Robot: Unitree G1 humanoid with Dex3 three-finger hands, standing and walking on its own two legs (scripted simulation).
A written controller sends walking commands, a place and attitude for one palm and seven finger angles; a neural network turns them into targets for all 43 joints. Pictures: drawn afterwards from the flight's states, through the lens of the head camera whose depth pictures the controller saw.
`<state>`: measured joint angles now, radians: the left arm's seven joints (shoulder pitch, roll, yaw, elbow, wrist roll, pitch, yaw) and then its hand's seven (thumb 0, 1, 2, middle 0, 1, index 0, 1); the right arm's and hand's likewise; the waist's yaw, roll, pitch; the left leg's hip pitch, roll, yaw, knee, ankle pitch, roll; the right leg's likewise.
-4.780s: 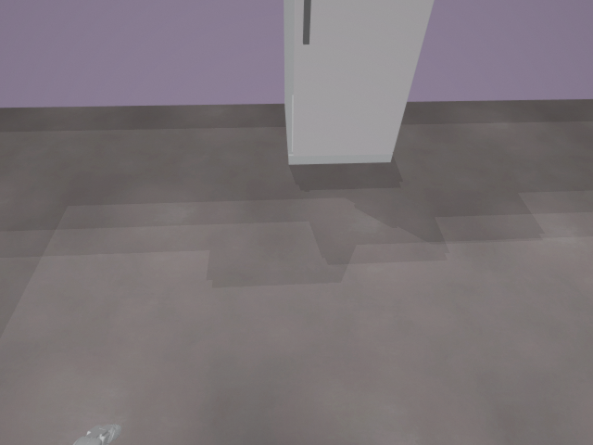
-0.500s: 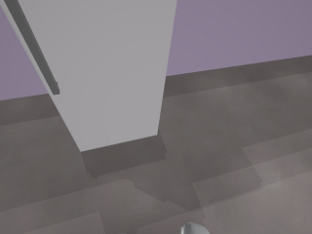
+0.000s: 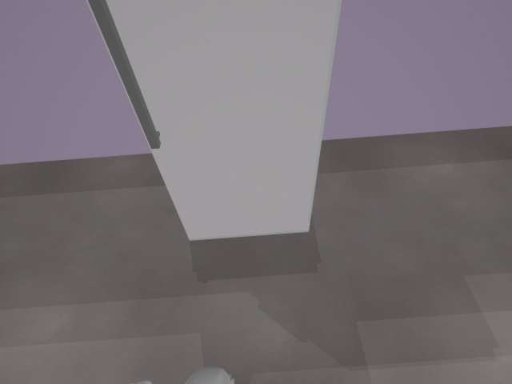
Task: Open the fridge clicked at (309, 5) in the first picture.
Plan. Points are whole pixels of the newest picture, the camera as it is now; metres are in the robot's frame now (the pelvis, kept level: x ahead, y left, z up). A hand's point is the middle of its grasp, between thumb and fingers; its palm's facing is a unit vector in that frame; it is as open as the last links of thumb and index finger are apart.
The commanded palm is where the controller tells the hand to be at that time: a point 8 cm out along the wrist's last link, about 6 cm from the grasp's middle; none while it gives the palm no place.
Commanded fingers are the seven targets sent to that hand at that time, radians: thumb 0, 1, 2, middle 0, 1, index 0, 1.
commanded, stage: take the last steps up to it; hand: left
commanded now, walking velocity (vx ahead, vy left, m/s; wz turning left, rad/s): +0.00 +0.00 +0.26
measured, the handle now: (131, 76) +0.73 +0.33 +0.10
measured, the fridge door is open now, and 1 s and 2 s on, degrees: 0 0 0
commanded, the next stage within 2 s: come to a stop and stand still in 1.12 s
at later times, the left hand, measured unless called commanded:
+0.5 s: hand out of the picture +0.01 +0.26 -0.17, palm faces +0.13 -0.97 -0.20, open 7.4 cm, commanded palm none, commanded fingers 0.00 0.90 0.90 -0.20 -0.30 -0.20 -0.30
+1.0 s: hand (144, 364) +0.18 +0.24 -0.17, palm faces +0.16 -0.97 -0.20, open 7.2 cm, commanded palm none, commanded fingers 0.00 0.90 0.90 -0.20 -0.30 -0.20 -0.30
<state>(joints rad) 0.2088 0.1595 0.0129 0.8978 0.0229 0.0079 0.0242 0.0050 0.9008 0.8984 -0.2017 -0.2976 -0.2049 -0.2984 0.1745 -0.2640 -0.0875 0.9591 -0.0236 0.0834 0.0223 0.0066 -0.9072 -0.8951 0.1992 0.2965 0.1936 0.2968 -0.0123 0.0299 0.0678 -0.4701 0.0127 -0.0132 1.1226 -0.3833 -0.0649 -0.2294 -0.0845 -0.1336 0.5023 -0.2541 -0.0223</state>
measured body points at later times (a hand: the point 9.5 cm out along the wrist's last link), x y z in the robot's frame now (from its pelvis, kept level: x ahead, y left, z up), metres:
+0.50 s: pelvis +0.02 +0.06 +0.00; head +0.03 +0.08 +0.45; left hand +0.01 +0.31 -0.16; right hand +0.03 -0.17 -0.15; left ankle -0.06 +0.14 -0.74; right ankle +0.07 -0.08 -0.68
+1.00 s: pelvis +0.17 +0.05 +0.00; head +0.18 +0.05 +0.45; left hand +0.17 +0.29 -0.15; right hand +0.24 -0.18 -0.15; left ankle +0.22 +0.19 -0.71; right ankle +0.17 -0.06 -0.74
